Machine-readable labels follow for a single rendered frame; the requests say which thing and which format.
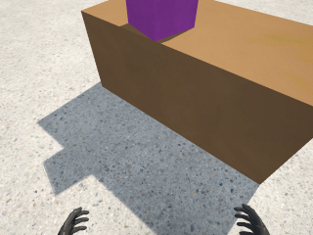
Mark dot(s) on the robot right hand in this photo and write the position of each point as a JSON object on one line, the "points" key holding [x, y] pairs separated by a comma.
{"points": [[255, 224]]}

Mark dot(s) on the pedestal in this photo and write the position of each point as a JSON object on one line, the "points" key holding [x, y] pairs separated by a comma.
{"points": [[239, 84]]}

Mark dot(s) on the robot left hand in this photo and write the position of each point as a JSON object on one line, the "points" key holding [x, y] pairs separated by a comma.
{"points": [[72, 220]]}

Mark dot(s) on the carton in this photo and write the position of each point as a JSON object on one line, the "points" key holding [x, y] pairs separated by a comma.
{"points": [[159, 19]]}

